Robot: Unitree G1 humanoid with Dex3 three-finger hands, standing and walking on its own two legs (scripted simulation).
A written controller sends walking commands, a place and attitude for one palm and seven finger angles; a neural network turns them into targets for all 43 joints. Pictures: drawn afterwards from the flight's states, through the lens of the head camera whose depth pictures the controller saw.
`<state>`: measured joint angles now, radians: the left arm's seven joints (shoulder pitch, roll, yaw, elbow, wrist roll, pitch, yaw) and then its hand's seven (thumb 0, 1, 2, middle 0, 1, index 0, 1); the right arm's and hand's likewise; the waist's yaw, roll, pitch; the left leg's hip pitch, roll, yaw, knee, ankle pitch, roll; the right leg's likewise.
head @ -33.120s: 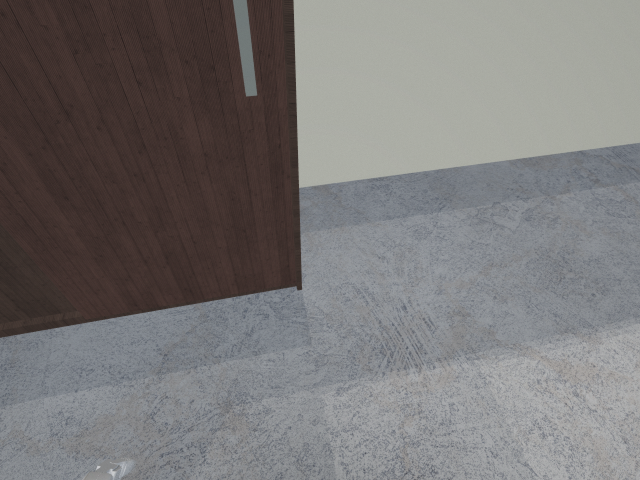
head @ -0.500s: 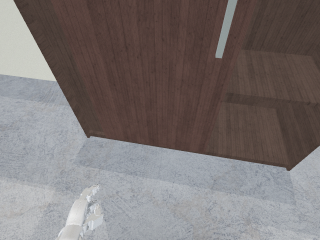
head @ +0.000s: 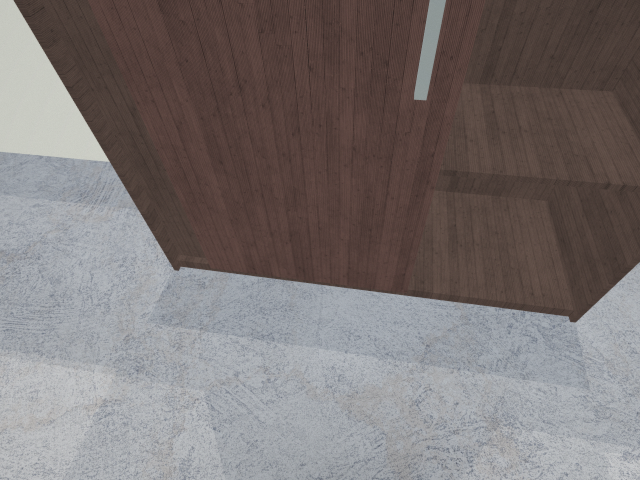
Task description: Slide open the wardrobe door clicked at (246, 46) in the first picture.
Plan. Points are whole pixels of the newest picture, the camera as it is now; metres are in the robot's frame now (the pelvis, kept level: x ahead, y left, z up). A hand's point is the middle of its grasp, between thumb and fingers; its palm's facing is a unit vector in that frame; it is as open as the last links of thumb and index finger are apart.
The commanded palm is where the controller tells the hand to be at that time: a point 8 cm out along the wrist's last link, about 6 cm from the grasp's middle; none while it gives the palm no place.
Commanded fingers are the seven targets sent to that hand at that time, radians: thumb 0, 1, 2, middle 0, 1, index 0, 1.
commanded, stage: let the arm hang, fingers relaxed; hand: right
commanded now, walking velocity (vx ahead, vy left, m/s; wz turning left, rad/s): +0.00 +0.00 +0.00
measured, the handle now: (436, 1) +0.77 -0.14 +0.22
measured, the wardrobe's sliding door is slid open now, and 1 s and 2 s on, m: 0.56 0.56 0.56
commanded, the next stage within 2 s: look to check the result in 0.76 s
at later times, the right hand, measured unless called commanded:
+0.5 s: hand out of the picture +0.03 -0.21 -0.16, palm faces -0.01 +0.97 -0.25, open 7.4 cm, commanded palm none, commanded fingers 0.00 -0.90 -0.90 0.20 0.30 0.20 0.30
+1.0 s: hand out of the picture +0.05 -0.22 -0.16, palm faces -0.02 +0.97 -0.26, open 7.4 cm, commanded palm none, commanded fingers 0.00 -0.90 -0.90 0.20 0.30 0.20 0.30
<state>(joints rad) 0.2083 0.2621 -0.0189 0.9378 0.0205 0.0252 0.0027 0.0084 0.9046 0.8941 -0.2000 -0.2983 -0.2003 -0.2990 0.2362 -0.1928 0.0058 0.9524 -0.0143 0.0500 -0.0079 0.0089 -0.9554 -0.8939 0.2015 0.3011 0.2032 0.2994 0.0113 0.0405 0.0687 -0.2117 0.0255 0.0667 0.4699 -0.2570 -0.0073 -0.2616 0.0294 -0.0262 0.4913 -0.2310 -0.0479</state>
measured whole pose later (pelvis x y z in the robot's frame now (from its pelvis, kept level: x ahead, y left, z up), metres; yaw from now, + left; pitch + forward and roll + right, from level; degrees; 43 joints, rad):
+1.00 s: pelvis +0.01 +0.00 +0.01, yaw +0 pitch -1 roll +0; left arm 0.17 0.26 0.00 1.12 0.01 0.00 0.02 0.00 0.90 0.89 -0.20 -0.30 -0.20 -0.30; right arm 0.15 -0.25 -0.02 1.15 -0.01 0.00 -0.01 0.01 -0.91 -0.90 0.20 0.30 0.20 0.30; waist 0.01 0.00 0.07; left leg -0.11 0.03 0.06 0.34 -0.20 -0.01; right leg -0.15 0.04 -0.03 0.35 -0.17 -0.05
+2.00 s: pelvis +0.03 +0.02 +0.01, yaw +1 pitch -1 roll +0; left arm 0.10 0.33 -0.01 1.11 0.01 0.00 0.01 0.01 0.90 0.89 -0.20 -0.30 -0.20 -0.30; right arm 0.09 -0.31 -0.01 1.12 -0.01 -0.01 0.00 0.01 -0.90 -0.89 0.20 0.30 0.20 0.30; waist 0.01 -0.01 0.07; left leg -0.06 0.00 0.06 0.28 -0.20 0.02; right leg -0.10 0.01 -0.02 0.29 -0.17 -0.01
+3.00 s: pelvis +0.02 +0.04 +0.01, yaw +1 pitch -2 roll +0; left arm 0.11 0.33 0.00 1.11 0.01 0.01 0.01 0.01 0.90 0.89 -0.20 -0.30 -0.20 -0.30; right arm 0.09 -0.32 -0.01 1.13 -0.01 -0.01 0.00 0.01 -0.90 -0.89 0.20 0.30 0.20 0.30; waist 0.01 -0.01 0.07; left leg -0.06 -0.03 0.06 0.27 -0.19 0.04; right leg -0.09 -0.01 -0.03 0.29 -0.16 0.01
